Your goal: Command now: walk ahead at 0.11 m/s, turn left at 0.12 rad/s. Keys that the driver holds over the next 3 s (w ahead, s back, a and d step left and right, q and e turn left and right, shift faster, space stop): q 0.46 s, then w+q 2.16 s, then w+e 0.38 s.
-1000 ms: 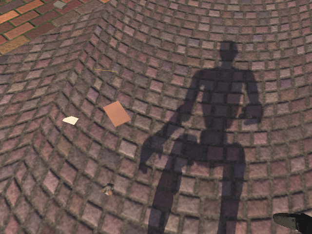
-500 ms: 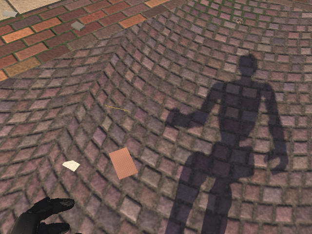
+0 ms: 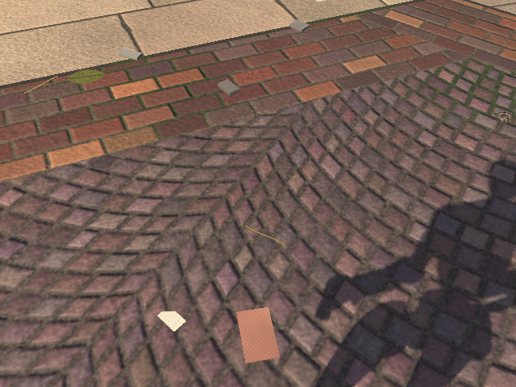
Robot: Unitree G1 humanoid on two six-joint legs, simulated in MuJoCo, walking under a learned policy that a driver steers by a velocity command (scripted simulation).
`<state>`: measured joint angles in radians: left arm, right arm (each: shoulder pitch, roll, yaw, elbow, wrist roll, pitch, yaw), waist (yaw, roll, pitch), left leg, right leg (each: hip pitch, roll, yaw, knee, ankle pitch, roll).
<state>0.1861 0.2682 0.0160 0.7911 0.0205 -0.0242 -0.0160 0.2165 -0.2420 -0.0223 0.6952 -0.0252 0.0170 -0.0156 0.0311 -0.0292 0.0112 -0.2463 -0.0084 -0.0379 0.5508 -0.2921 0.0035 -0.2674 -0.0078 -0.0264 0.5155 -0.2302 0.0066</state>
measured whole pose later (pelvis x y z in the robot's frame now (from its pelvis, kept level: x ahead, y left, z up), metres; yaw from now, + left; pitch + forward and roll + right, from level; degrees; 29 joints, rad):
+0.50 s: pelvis +0.02 +0.02 +0.00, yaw +13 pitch +1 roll -1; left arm 0.15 0.32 0.08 0.75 -0.01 0.03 0.03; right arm 0.17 -0.30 -0.09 0.57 0.02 0.08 0.01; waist 0.02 -0.03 0.07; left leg -0.40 0.04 0.04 0.75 -0.37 -0.02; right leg -0.21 -0.13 -0.21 0.54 -0.32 0.05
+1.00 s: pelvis +0.17 +0.08 +0.00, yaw +29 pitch +3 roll -1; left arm 0.02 0.29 0.07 0.72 -0.02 -0.10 -0.04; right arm 0.42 -0.30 -0.08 0.69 0.03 -0.02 -0.03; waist -0.08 -0.03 -0.01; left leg -0.07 -0.07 -0.21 0.41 -0.38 0.04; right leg -0.46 0.01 0.06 0.49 -0.11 0.03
